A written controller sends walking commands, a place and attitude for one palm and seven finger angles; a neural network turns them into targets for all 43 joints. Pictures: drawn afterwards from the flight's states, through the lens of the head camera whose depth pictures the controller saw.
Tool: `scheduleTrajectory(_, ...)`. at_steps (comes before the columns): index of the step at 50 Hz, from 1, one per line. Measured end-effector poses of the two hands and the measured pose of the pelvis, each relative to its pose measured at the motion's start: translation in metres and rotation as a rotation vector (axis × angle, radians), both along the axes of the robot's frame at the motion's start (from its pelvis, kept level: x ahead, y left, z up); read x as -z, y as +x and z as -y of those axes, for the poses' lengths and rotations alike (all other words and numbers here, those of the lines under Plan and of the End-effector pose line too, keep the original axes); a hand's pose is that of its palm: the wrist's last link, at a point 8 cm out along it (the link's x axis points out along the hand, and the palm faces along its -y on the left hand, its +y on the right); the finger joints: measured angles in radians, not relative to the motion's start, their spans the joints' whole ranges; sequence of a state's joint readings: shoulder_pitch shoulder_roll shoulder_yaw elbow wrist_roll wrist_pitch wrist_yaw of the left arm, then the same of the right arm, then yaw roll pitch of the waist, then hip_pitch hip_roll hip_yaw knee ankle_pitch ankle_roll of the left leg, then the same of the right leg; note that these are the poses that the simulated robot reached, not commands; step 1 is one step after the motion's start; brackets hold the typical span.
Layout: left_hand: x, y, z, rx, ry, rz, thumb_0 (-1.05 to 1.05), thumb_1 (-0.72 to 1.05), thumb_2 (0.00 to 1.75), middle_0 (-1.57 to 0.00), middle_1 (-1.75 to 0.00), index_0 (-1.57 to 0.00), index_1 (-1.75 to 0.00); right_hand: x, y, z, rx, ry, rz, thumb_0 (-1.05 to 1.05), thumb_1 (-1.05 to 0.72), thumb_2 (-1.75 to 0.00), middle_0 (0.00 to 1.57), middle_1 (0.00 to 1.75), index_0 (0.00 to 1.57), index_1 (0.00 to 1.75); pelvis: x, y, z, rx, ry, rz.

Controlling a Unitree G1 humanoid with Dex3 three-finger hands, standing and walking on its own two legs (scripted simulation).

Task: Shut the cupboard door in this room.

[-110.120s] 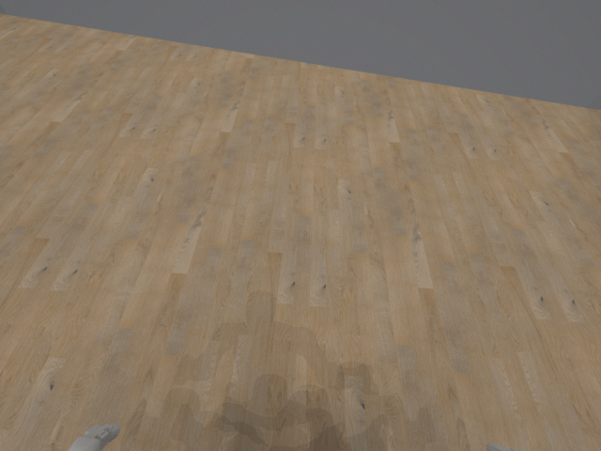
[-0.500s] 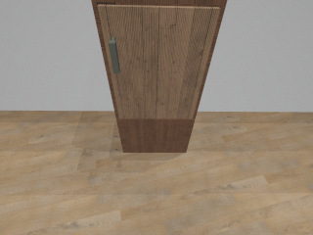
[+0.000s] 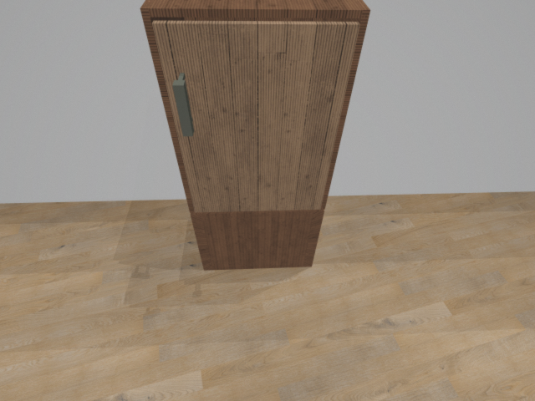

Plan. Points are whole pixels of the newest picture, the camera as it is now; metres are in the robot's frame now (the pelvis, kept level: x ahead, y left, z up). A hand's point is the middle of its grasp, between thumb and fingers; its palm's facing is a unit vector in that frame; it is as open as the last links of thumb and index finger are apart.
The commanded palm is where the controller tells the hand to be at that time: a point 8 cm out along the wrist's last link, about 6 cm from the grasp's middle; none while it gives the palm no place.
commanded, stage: let the arm hang, fingers relaxed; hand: left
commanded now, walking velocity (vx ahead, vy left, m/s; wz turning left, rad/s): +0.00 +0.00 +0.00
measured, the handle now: (185, 104) +0.72 +0.23 +0.06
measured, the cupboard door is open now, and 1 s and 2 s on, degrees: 0 0 0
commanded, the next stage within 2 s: look to check the result in 0.02 s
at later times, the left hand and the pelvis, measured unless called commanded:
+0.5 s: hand out of the picture +0.04 +0.19 -0.17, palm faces +0.01 -0.97 -0.24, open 7.4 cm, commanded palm none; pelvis +0.03 -0.01 +0.00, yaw +0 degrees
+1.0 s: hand out of the picture +0.06 +0.17 -0.17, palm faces +0.02 -0.98 -0.22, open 7.4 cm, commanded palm none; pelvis +0.05 -0.02 +0.01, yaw +0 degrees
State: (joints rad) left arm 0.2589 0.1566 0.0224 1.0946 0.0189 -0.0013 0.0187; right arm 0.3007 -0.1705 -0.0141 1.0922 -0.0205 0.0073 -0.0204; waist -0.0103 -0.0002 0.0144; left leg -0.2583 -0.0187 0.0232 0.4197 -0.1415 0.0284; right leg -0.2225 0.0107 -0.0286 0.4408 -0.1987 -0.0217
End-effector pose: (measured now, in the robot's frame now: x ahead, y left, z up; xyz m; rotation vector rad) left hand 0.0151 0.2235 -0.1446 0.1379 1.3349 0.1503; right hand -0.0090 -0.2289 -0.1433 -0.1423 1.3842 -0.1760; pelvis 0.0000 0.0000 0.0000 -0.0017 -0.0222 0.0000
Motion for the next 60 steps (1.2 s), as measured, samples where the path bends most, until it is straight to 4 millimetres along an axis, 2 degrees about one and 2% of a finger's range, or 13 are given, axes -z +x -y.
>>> scheduleTrajectory(18, -0.008, 0.008, -0.013, 0.003, 0.054, -0.063, 0.00, 0.90, 0.90, -0.20, -0.30, -0.20, -0.30, -0.003, 0.039, 0.014, -0.023, -0.013, 0.016, 0.00, -0.91, -0.90, 0.20, 0.30, 0.20, 0.30, -0.004, 0.021, 0.007, 0.007, 0.001, 0.002)
scheduleTrajectory(32, -0.007, 0.032, -0.003, 0.011, 0.037, -0.042, 0.00, 0.90, 0.90, -0.20, -0.30, -0.20, -0.30, -0.005, 0.066, 0.019, -0.037, -0.017, 0.032, 0.00, -0.91, -0.90, 0.20, 0.30, 0.20, 0.30, -0.005, 0.037, 0.011, 0.007, 0.003, 0.001)
scheduleTrajectory(43, -0.007, 0.041, 0.005, 0.008, 0.027, -0.043, 0.00, 0.90, 0.90, -0.20, -0.30, -0.20, -0.30, -0.005, 0.071, 0.019, -0.035, -0.013, 0.023, 0.00, -0.91, -0.90, 0.20, 0.30, 0.20, 0.30, -0.006, 0.046, 0.014, 0.006, 0.005, -0.002)
scheduleTrajectory(60, -0.007, 0.037, 0.010, -0.007, 0.033, -0.067, 0.00, 0.90, 0.90, -0.20, -0.30, -0.20, -0.30, -0.003, 0.069, 0.021, -0.027, -0.005, -0.006, 0.00, -0.91, -0.90, 0.20, 0.30, 0.20, 0.30, -0.006, 0.055, 0.020, 0.005, 0.006, 0.000)
